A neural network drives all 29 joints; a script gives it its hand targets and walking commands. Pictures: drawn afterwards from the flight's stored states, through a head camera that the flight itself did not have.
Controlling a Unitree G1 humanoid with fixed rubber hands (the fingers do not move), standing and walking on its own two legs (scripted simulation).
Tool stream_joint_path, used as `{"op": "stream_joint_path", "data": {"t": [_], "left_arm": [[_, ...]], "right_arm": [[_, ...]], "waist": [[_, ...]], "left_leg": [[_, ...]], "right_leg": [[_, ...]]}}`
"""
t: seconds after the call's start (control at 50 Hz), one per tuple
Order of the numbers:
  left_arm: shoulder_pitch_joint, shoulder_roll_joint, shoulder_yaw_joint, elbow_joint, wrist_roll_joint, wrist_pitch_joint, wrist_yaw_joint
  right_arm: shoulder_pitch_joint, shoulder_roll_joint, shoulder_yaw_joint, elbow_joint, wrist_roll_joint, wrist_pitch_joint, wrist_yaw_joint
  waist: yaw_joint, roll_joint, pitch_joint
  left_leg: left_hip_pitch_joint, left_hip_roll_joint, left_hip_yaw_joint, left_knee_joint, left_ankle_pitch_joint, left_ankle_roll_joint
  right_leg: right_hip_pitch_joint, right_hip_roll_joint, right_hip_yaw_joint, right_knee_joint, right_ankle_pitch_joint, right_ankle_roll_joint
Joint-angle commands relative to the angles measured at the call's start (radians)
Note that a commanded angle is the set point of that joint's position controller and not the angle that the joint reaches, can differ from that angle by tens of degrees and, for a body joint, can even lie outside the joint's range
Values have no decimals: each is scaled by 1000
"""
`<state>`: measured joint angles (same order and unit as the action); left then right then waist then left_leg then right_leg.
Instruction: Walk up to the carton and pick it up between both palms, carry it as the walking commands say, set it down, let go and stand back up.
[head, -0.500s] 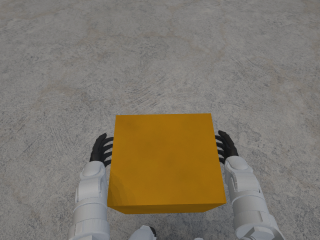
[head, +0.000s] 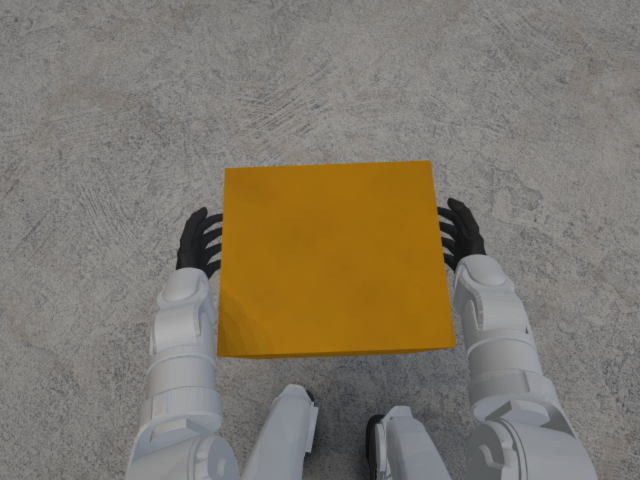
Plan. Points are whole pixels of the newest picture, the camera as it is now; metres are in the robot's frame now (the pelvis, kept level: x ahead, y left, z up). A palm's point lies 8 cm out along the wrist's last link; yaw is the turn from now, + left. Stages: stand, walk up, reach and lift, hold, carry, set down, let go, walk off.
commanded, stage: set down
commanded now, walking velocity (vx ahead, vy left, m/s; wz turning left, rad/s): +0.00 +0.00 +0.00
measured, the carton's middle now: (330, 275) +0.39 +0.06 -0.15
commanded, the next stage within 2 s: none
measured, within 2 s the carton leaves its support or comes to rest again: neither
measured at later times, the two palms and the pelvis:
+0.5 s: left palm (212, 265) +0.39 +0.24 -0.15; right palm (440, 260) +0.44 -0.10 -0.16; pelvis -0.01 +0.00 -0.08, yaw +0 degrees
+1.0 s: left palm (223, 265) +0.41 +0.25 -0.24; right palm (422, 259) +0.46 -0.09 -0.24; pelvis -0.03 +0.01 -0.15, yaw -2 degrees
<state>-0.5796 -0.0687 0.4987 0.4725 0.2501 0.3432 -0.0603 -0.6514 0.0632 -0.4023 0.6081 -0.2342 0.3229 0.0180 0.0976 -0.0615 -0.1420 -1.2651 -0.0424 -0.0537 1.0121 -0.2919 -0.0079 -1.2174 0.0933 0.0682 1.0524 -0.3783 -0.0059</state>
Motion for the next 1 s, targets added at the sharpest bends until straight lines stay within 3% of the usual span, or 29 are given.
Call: {"op": "stream_joint_path", "data": {"t": [0.0,0.3,0.58,0.98], "left_arm": [[-568,-889,-605,60,-160,-5,-275],[-659,-815,-574,110,-191,-20,-280],[-767,-762,-594,107,-242,-32,-242],[-964,-736,-583,134,-275,-27,-182]], "right_arm": [[-590,972,561,-11,163,-44,265],[-675,960,586,-15,197,-48,197],[-790,907,606,-16,246,-64,139],[-998,827,519,74,266,-73,123]], "waist": [[39,33,-806],[44,4,-925],[48,16,-1024],[54,46,-1073]], "left_leg": [[555,-48,25,-11,266,1],[266,-74,49,167,257,4],[157,-77,59,319,259,-9],[118,-64,67,476,195,-33]], "right_leg": [[155,49,-31,-72,129,-9],[66,64,-32,99,169,25],[-95,87,-59,259,137,35],[-403,102,-111,452,-2,19]]}}
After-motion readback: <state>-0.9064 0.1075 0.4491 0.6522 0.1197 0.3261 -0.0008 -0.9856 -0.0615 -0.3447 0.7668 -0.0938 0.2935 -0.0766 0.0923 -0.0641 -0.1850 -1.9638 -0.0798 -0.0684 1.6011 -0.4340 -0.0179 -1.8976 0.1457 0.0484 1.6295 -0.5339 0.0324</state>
